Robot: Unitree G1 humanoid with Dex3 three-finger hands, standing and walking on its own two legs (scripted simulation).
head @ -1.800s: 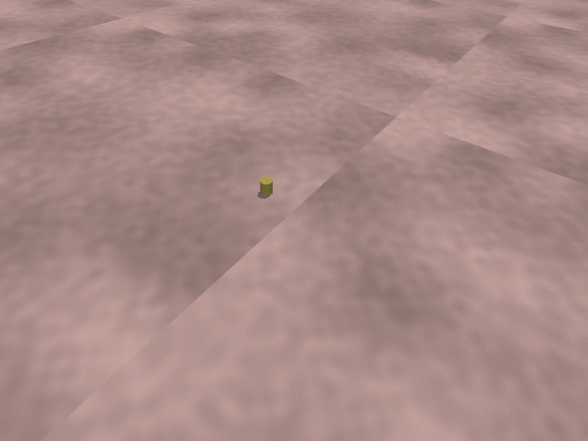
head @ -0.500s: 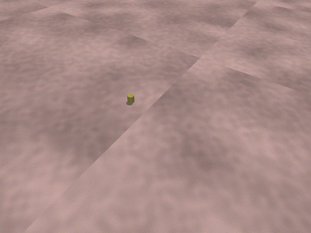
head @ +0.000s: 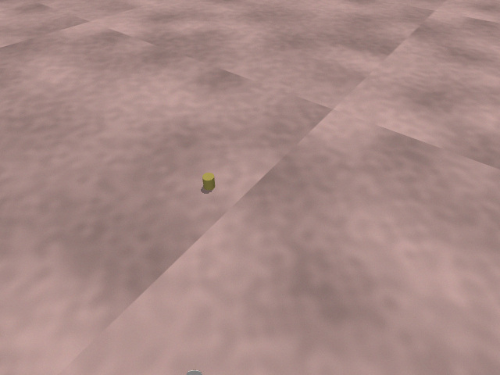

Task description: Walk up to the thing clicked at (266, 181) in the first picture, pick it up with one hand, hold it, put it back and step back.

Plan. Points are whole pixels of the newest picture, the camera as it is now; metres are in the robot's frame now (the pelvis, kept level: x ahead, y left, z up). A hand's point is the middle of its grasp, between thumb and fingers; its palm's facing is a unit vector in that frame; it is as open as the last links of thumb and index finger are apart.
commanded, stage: walk up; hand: left
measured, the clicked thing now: (208, 181) +1.27 +0.26 -0.74
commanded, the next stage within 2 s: none
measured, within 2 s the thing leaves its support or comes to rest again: neither
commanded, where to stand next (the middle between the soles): +0.87 +0.05 m, yaw -3 degrees
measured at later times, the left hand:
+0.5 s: hand (126, 271) +0.38 +0.29 -0.13, palm faces -0.11 -0.91 -0.39, open 7.4 cm
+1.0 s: hand (134, 233) +0.49 +0.30 -0.15, palm faces -0.02 -0.92 -0.38, open 7.4 cm
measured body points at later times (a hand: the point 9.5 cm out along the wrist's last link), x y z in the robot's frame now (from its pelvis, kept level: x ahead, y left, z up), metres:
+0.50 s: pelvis +0.26 +0.01 -0.02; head +0.28 +0.00 +0.43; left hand +0.38 +0.33 -0.11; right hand +0.29 -0.31 -0.13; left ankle +0.19 +0.16 -0.74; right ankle +0.40 -0.12 -0.73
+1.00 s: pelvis +0.48 +0.02 -0.01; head +0.49 +0.02 +0.44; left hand +0.49 +0.35 -0.12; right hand +0.56 -0.31 -0.12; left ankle +0.60 +0.15 -0.73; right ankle +0.41 -0.12 -0.74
